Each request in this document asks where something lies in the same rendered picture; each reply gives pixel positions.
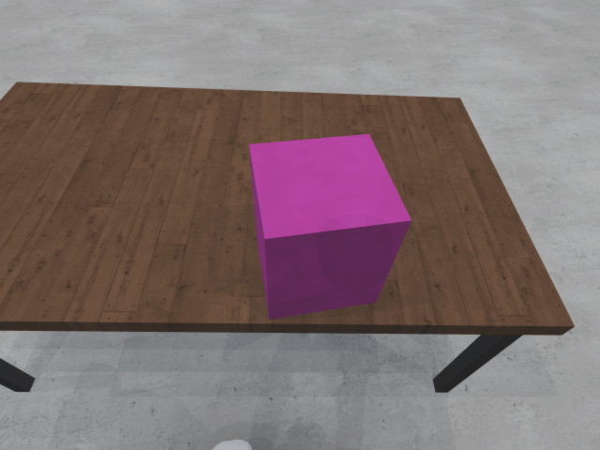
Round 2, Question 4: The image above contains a carton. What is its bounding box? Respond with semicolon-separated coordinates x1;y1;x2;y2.
249;134;412;320

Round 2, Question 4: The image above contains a table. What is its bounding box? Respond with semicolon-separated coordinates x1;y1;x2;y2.
0;82;575;393

